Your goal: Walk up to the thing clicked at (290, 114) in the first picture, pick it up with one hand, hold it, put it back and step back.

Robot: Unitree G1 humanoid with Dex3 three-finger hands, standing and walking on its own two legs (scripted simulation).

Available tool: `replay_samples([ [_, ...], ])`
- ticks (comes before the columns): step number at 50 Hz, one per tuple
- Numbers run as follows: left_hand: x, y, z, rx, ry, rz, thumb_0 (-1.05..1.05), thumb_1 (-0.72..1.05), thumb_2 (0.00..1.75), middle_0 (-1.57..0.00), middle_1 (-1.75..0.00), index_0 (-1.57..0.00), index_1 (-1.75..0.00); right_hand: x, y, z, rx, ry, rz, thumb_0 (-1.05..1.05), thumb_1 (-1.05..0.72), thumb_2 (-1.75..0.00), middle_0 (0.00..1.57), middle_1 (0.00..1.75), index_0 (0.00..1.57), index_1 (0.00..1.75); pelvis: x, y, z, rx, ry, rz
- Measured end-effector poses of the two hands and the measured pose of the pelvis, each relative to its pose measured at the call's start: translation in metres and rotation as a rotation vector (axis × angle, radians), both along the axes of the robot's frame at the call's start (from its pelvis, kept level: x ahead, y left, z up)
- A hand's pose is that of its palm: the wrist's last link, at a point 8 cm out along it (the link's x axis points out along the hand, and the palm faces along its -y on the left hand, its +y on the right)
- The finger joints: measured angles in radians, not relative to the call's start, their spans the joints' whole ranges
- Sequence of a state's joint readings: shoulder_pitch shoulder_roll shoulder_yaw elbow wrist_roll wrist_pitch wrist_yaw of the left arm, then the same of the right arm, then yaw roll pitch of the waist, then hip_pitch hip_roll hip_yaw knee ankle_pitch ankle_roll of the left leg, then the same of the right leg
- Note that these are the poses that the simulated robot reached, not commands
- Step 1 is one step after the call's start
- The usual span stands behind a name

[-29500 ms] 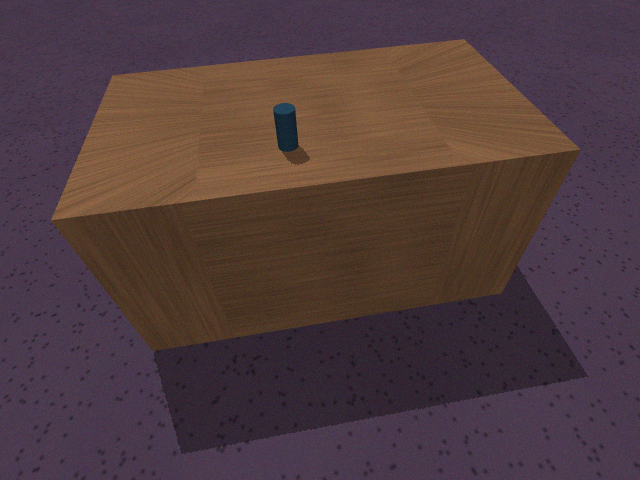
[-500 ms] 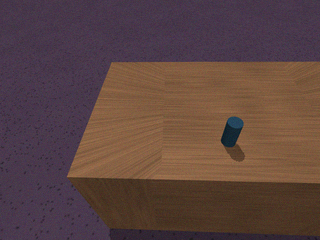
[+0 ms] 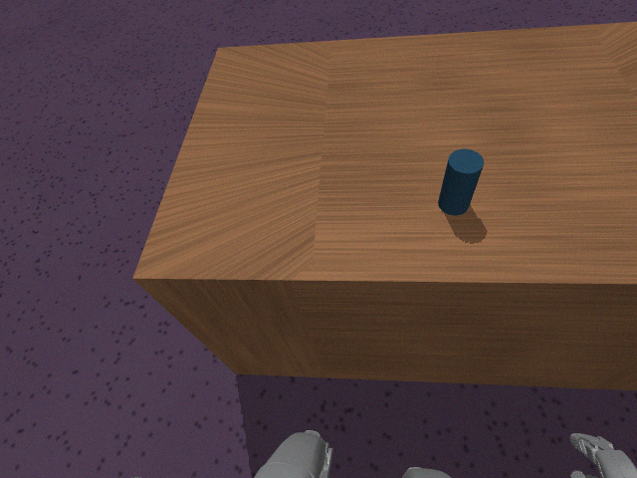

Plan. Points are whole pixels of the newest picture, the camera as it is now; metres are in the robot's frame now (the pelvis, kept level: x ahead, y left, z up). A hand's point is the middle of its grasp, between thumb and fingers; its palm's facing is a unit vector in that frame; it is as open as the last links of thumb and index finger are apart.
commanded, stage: step back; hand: right
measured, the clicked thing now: (459, 183) +0.56 -0.19 -0.06
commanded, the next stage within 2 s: none
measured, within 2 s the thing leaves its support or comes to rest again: neither
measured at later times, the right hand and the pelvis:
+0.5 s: hand out of the picture +0.00 -0.22 -0.13, palm faces -0.12 +0.90 -0.42, open 7.4 cm; pelvis -0.12 +0.03 +0.00, yaw +3 degrees
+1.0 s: hand out of the picture -0.18 -0.23 -0.17, palm faces -0.10 +0.90 -0.42, open 7.4 cm; pelvis -0.27 +0.04 -0.02, yaw +4 degrees
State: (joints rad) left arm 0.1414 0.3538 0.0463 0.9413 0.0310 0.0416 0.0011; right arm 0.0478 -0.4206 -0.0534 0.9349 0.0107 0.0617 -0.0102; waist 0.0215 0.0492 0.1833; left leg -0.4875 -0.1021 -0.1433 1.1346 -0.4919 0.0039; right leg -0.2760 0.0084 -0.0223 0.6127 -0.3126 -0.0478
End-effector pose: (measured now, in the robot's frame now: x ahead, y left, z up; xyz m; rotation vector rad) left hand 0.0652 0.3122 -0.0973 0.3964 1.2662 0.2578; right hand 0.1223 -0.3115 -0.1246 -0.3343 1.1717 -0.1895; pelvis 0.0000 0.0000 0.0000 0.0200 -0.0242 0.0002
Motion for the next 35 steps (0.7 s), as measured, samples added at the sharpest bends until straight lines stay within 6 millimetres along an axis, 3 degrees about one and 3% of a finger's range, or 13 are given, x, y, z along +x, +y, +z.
replay_samples([
  [6,-0.003,-0.003,0.003,-0.003,-0.117,0.017,0.0,0.9,0.9,-0.21,-0.3,-0.2,-0.3,-0.037,0.003,-0.005,-0.028,0.098,0.069,0.01,-0.9,-0.89,0.2,0.3,0.2,0.3,-0.022,0.002,-0.001,0.0,0.009,0.052],
  [11,-0.021,0.009,-0.007,-0.019,-0.169,0.025,0.0,0.9,0.9,-0.21,-0.3,-0.2,-0.3,-0.055,0.017,-0.004,-0.046,0.103,0.115,0.01,-0.9,-0.89,0.2,0.3,0.2,0.3,-0.049,0.011,-0.007,-0.009,0.001,0.089],
  [16,-0.051,0.034,-0.025,-0.041,-0.166,0.039,0.0,0.9,0.9,-0.21,-0.3,-0.2,-0.3,-0.08,0.034,0.004,-0.065,0.057,0.122,0.01,-0.9,-0.89,0.2,0.3,0.2,0.3,-0.078,0.028,-0.016,-0.003,-0.021,0.091],
  [23,-0.097,0.046,-0.017,-0.045,-0.13,0.072,0.0,0.9,0.9,-0.21,-0.3,-0.2,-0.3,-0.118,0.047,0.03,-0.071,0.032,0.101,0.01,-0.9,-0.89,0.2,0.3,0.2,0.3,-0.109,0.033,0.001,-0.048,-0.012,0.067],
  [29,-0.144,0.042,-0.016,-0.035,-0.064,0.034,0.0,0.91,0.9,-0.21,-0.3,-0.2,-0.3,-0.133,0.044,0.03,-0.061,-0.054,0.088,0.01,-0.9,-0.89,0.2,0.3,0.2,0.3,-0.144,0.031,0.0,-0.046,-0.009,0.015],
  [35,-0.186,0.024,-0.017,-0.012,-0.038,-0.009,0.0,0.91,0.9,-0.21,-0.3,-0.2,-0.3,-0.166,0.026,0.008,-0.019,-0.089,0.042,0.01,-0.9,-0.89,0.2,0.3,0.2,0.3,-0.183,0.019,-0.012,-0.056,-0.023,-0.013],
])
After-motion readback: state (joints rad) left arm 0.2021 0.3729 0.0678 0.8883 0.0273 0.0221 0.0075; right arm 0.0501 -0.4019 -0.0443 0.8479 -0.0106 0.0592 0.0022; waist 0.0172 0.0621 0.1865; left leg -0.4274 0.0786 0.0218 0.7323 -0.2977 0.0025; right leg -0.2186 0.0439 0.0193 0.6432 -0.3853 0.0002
